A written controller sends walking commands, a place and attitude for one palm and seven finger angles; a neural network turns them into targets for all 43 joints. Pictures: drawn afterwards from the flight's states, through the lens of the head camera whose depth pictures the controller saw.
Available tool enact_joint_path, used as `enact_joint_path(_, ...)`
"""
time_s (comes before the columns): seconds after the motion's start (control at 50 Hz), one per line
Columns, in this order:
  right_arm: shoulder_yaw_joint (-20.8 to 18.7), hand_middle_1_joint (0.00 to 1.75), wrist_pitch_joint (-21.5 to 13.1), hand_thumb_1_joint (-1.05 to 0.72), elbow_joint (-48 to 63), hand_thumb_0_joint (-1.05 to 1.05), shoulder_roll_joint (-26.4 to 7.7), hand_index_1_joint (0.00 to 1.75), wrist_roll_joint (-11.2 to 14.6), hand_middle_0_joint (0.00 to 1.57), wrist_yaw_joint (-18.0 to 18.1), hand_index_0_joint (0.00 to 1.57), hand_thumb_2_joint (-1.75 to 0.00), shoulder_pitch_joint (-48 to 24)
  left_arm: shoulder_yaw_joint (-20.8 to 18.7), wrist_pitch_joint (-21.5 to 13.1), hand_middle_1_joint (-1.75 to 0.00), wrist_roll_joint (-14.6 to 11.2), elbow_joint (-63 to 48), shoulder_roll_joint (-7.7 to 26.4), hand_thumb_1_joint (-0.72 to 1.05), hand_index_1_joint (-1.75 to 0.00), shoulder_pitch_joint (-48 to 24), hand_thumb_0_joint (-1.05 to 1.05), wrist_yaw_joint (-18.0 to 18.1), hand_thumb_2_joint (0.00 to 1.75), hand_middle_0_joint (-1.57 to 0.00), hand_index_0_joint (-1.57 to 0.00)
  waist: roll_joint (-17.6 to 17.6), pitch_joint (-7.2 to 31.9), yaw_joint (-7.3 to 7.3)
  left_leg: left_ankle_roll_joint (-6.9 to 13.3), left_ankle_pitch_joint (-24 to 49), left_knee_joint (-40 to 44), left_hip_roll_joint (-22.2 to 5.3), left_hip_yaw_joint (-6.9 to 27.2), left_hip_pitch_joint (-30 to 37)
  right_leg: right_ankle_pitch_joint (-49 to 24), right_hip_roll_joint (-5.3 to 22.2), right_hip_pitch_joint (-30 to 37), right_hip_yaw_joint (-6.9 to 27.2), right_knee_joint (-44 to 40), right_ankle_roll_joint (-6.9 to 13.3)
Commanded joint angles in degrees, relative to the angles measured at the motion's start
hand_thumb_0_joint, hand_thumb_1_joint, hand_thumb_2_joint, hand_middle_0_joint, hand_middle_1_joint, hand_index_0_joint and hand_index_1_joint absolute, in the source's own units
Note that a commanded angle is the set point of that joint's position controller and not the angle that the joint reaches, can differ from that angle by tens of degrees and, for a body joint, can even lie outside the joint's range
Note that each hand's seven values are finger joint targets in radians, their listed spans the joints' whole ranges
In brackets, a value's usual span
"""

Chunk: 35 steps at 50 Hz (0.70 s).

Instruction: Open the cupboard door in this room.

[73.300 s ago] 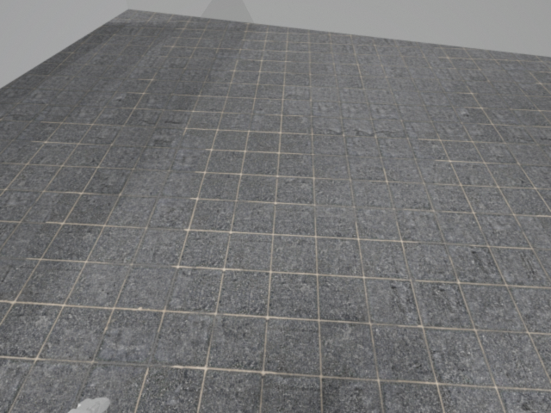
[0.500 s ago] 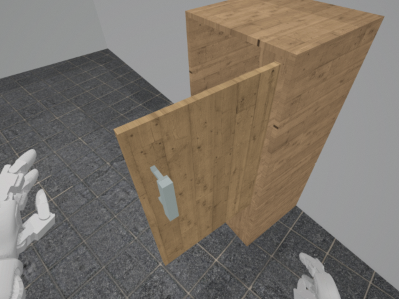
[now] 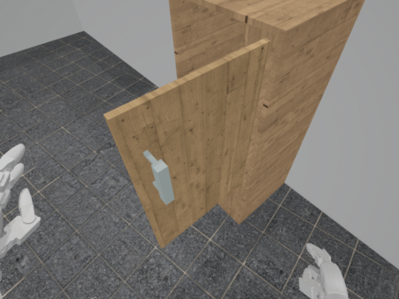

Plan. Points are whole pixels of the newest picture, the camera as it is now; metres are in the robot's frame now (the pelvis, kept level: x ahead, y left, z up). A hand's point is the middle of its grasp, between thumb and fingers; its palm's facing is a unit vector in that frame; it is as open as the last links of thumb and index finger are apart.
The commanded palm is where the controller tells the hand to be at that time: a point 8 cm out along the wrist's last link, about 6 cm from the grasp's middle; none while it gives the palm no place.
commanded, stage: step back with the hand held close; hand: left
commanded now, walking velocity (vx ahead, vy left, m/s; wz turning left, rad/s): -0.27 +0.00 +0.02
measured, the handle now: (158, 177) +0.34 +0.12 +0.05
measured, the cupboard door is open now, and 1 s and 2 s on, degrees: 89 89 89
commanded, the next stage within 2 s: stop stepping back and stand still in 0.80 s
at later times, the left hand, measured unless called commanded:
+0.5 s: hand out of the picture +0.09 +0.29 +0.16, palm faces +0.49 -0.73 -0.48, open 7.5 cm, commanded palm +0.03 +0.33 +0.17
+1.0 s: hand out of the picture +0.02 +0.24 +0.16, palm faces +0.32 -0.81 -0.50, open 7.5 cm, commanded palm -0.04 +0.29 +0.17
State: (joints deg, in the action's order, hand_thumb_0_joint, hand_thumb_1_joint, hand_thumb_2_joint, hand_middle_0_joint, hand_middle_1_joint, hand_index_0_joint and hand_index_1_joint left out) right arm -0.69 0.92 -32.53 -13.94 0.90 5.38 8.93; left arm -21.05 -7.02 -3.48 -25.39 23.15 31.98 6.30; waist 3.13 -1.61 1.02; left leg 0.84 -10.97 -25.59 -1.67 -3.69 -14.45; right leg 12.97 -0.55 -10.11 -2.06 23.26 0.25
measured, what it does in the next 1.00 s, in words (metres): walks backwards: right foot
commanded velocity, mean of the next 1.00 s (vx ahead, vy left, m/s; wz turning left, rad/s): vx -0.26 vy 0.02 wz -0.03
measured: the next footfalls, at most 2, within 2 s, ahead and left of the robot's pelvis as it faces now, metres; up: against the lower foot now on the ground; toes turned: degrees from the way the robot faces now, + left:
right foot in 0.90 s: -0.24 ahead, -0.08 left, +0.00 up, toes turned -2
left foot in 1.10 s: -0.10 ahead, +0.09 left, +0.00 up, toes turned -1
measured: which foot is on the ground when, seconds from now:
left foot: down 0.00-0.90, up 0.92-1.00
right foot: down 0.00-0.58, up 0.60-0.88, down 0.90-1.00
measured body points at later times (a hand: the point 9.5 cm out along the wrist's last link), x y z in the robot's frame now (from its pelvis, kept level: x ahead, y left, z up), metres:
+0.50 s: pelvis -0.09 +0.02 -0.02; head -0.07 +0.03 +0.43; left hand +0.06 +0.32 +0.18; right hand +0.10 -0.21 -0.10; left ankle +0.01 +0.11 -0.73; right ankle -0.01 -0.11 -0.74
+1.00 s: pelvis -0.19 +0.00 -0.01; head -0.16 +0.01 +0.44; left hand +0.00 +0.28 +0.19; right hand -0.01 -0.23 -0.09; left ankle -0.08 +0.11 -0.72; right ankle -0.26 -0.11 -0.74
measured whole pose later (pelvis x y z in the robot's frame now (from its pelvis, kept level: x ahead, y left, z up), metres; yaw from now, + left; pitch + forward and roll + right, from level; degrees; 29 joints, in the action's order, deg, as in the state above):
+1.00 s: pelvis -0.19 +0.00 -0.01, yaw -2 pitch +2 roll -1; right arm 0.9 -3.6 -35.9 -10.1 -0.1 3.0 8.0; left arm -23.7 -12.4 -3.5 -31.6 26.6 32.9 7.2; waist -0.4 -1.1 0.9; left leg -0.8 -14.9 -38.8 -1.9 -0.9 -30.6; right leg 19.6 -2.4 -9.0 0.2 26.7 1.1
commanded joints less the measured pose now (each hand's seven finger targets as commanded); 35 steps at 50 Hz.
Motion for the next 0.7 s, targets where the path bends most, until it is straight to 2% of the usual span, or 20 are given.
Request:
enact_joint_path(0.0,-2.28,0.3,-2.83,-0.9,10.16,0.0,-5.88,0.3,0.02,0.2,0.54,0.2,-0.9,-4.71,-9.44,-3.65,-0.3,-0.04,-14.21,11.49,0.9,-0.3,-0.79,0.0,2.26,0.9,-0.2,-0.2,-0.63,10.9,-0.05,0.86,17.29,0.67,-3.59,3.98,5.38,-19.49,4.37,0.34,3.0,-0.01,-0.82)
enact_joint_path(0.06,-2.38,0.3,-3.23,-0.9,10.52,0.0,-6.05,0.3,0.05,0.2,0.41,0.2,-0.9,-4.46,-9.89,-4.09,-0.3,0.05,-14.93,11.57,0.9,-0.3,0.12,0.0,2.66,0.9,-0.2,-0.2,-0.27,9.58,-0.08,1.12,12.03,1.83,-4.15,5.28,1.78,-13.67,3.74,-0.41,3.29,0.58,-0.78)
enact_joint_path(0.08,-2.47,0.3,-3.49,-0.9,10.42,0.0,-6.29,0.3,0.0,0.2,0.44,0.2,-0.9,-4.7,-10.01,-4.37,-0.3,0.19,-15.51,11.71,0.9,-0.3,0.29,0.0,2.84,0.9,-0.2,-0.2,1.97,9.38,-0.01,1.26,8.6,2.58,-4.29,5.59,0.37,-11.1,3.68,-0.06,3.27,0.56,-0.66)
enact_joint_path(0.16,-2.36,0.3,-4.66,-0.9,10.63,0.0,-6.59,0.3,-0.1,0.2,0.28,0.2,-0.9,-3.88,-10.09,-5.75,-0.3,0.81,-15.77,10.89,0.9,-0.3,-0.11,0.0,3.29,0.9,-0.2,-0.2,2.82,5.57,-0.54,2.08,-8.73,6.25,-5.39,7.95,-8.16,-0.97,2.6,-0.15,3.93,1.71,-0.44)
enact_joint_path(0.24,-2.55,0.3,-6.31,-0.9,10.66,0.0,-7.01,0.3,-0.44,0.2,0.25,0.2,-0.9,-3.44,-10.89,-7.09,-0.3,1.83,-16.07,10.09,0.9,-0.3,-1.17,0.0,3.54,0.9,-0.2,-0.2,6.23,4.52,-0.4,3.71,-22.63,11.72,-8.01,11.56,-19.28,3.86,0.33,5.81,2.67,7.98,-0.77)
enact_joint_path(0.32,-2.71,0.3,-7.82,-0.9,10.45,0.0,-6.6,0.3,-0.46,0.2,-0.1,0.2,-0.9,-3.0,-11.18,-7.81,-0.3,2.27,-16.62,9.74,0.9,-0.3,-0.87,0.0,3.36,0.9,-0.2,-0.2,7.01,5.58,-0.2,4.13,-25.78,12.46,-8.7,12.97,-22.11,3.39,-1.16,7.85,2.35,11.84,-0.3)
enact_joint_path(0.34,-2.84,0.3,-8.08,-0.9,10.21,0.0,-6.39,0.3,-0.46,0.2,-0.2,0.2,-0.9,-2.81,-11.55,-7.95,-0.3,2.18,-16.74,10.1,0.9,-0.3,-0.88,0.0,3.35,0.9,-0.2,-0.2,5.59,5.48,-0.3,3.9,-25.06,10.44,-7.88,11.81,-21.52,4.55,-0.6,6.34,3.57,10.14,0.04)
enact_joint_path(0.38,-3.16,0.3,-8.31,-0.9,9.53,0.0,-6.16,0.3,-0.82,0.2,-0.25,0.2,-0.9,-2.12,-12.2,-8.12,-0.3,2.0,-16.84,11.36,0.9,-0.3,-0.95,0.0,3.38,0.9,-0.2,-0.2,-1.9,5.02,-0.68,1.92,-22.54,1.98,-3.59,7.97,-15.31,12.77,2.69,-3.06,9.51,0.68,1.79)
enact_joint_path(0.42,-3.18,0.3,-7.92,-0.9,7.32,0.0,-5.31,0.3,-0.93,0.2,-0.61,0.2,-0.9,-0.57,-10.17,-8.06,-0.3,1.77,-16.63,10.56,0.9,-0.3,-2.83,0.0,3.97,0.9,-0.2,-0.2,-11.08,3.93,-1.46,-1.17,-13.38,-18.23,1.52,3.98,-1.66,21.74,12.66,-22.23,19.42,-10.48,6.67)
enact_joint_path(0.44,-2.95,0.3,-7.61,-0.9,6.23,0.0,-4.75,0.3,-0.97,0.2,-0.88,0.2,-0.9,-0.47,-8.85,-7.66,-0.3,1.83,-16.38,9.74,0.9,-0.3,-4.37,0.0,4.37,0.9,-0.2,-0.2,-13.67,4.4,-1.72,-1.32,-11.47,-25.26,2.05,3.63,1.36,19.73,16.12,-25.86,20.04,-11.53,7.89)
enact_joint_path(0.46,-2.66,0.3,-7.51,-0.9,5.82,0.0,-4.27,0.3,-1.01,0.2,-0.96,0.2,-0.9,-0.93,-8.91,-7.4,-0.3,2.02,-16.01,9.86,0.9,-0.3,-4.87,0.0,4.62,0.9,-0.2,-0.2,-14.34,5.76,-1.7,-0.85,-10.93,-26.43,1.58,3.85,1.55,12.09,16.25,-23.81,17.45,-9.55,7.72)
enact_joint_path(0.5,-2.11,0.3,-7.34,-0.9,5.35,0.0,-4.05,0.3,-1.14,0.2,-0.47,0.2,-0.9,-1.3,-10.0,-6.87,-0.3,2.04,-16.11,11.14,0.9,-0.3,-6.07,0.0,4.93,0.9,-0.2,-0.2,-9.81,3.78,-2.19,-0.54,-9.55,-12.0,0.38,4.66,1.61,2.67,12.39,-20.43,12.44,-3.91,4.93)
enact_joint_path(0.52,-1.92,0.3,-7.54,-0.9,5.99,0.0,-4.91,0.3,-0.92,0.2,-0.13,0.2,-0.9,-2.32,-9.29,-7.11,-0.3,1.82,-17.74,10.67,0.9,-0.3,-7.18,0.0,4.71,0.9,-0.2,-0.2,-3.54,2.13,-2.06,0.48,-9.11,-1.19,-1.47,7.31,-1.02,2.92,7.91,-18.55,9.7,1.31,2.33)
enact_joint_path(0.54,-2.18,0.3,-8.11,-0.9,6.94,0.0,-6.57,0.3,-1.09,0.2,0.34,0.2,-0.9,-3.37,-10.51,-8.05,-0.3,2.16,-20.09,11.62,0.9,-0.3,-8.17,0.0,4.79,0.9,-0.2,-0.2,7.41,2.2,-1.13,2.9,-7.0,6.78,-7.88,14.99,-7.51,2.83,1.66,-13.11,5.49,9.28,-0.66)
enact_joint_path(0.56,-2.39,0.3,-8.89,-0.9,7.07,0.0,-6.25,0.3,-1.17,0.2,0.39,0.2,-0.9,-3.63,-12.26,-8.79,-0.3,2.39,-19.95,12.3,0.9,-0.3,-7.5,0.0,4.88,0.9,-0.2,-0.2,14.14,5.7,-0.56,5.78,-12.88,12.85,-14.96,21.94,-14.98,5.69,-2.1,-4.72,2.59,21.57,-1.5)
enact_joint_path(0.58,-2.71,0.3,-9.74,-0.9,6.56,0.0,-5.65,0.3,-1.81,0.2,0.27,0.2,-0.9,-3.22,-13.34,-9.56,-0.3,2.53,-19.48,12.86,0.9,-0.3,-6.44,0.0,4.44,0.9,-0.2,-0.2,17.11,7.95,-1.23,7.8,-25.23,20.28,-18.46,26.95,-20.76,12.61,-4.41,0.01,4.04,35.41,-1.53)
enact_joint_path(0.6,-3.2,0.3,-10.36,-0.9,6.48,0.0,-4.8,0.3,-2.24,0.2,-0.19,0.2,-0.9,-2.16,-13.86,-9.52,-0.3,2.36,-19.78,12.3,0.9,-0.3,-6.43,0.0,4.43,0.9,-0.2,-0.2,12.85,7.12,-1.33,9.3,-21.63,19.2,-19.15,28.49,-18.8,14.17,-4.01,-4.62,6.03,42.07,-1.05)
enact_joint_path(0.62,-3.44,0.3,-10.85,-0.9,5.73,0.0,-4.5,0.3,-2.25,0.2,-0.95,0.2,-0.9,-2.2,-12.55,-9.64,-0.3,2.3,-20.79,11.26,0.9,-0.3,-6.59,0.0,4.44,0.9,-0.2,-0.2,7.28,7.11,-1.22,9.51,-11.66,14.13,-17.95,24.84,-11.92,14.57,-2.99,-10.23,7.2,41.68,-0.53)
enact_joint_path(0.64,-3.62,0.3,-11.3,-0.9,5.2,0.0,-4.63,0.3,-2.18,0.2,-1.4,0.2,-0.9,-2.14,-11.83,-9.46,-0.3,1.73,-20.13,10.29,0.9,-0.3,-4.83,0.0,4.56,0.9,-0.2,-0.2,4.78,8.13,-0.9,9.2,-4.91,11.63,-16.65,21.69,-6.53,14.85,-2.37,-13.05,6.55,39.67,-0.8)
enact_joint_path(0.68,-3.59,0.3,-11.71,-0.9,4.89,0.0,-4.66,0.3,-1.81,0.2,-1.97,0.2,-0.9,-2.35,-10.1,-8.89,-0.3,1.11,-20.52,8.82,0.9,-0.3,-1.94,0.0,4.6,0.9,-0.2,-0.2,7.15,10.54,-0.55,7.81,0.9,10.8,-15.04,17.26,0.16,15.21,-2.19,-13.28,4.3,34.05,-1.08)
